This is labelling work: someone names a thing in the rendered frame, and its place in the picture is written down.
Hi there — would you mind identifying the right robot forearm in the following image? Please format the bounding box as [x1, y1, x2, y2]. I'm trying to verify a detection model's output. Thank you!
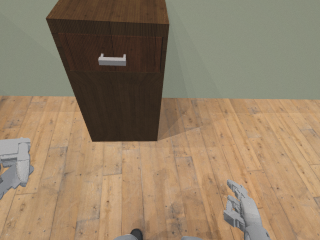
[244, 225, 271, 240]

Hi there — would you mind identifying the robot left hand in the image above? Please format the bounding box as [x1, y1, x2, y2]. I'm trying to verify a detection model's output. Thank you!
[0, 137, 34, 200]

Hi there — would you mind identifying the cabinet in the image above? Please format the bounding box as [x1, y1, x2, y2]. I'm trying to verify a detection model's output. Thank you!
[46, 0, 170, 142]

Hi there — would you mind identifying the left robot foot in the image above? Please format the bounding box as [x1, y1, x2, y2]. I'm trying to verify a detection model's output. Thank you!
[130, 228, 143, 240]

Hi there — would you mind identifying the robot right hand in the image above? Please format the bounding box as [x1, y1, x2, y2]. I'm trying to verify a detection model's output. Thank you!
[223, 179, 263, 232]

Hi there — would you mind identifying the drawer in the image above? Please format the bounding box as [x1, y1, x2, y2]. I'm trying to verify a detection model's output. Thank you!
[58, 32, 162, 72]

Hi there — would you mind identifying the handle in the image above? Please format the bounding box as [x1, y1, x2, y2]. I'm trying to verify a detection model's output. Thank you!
[98, 53, 126, 66]

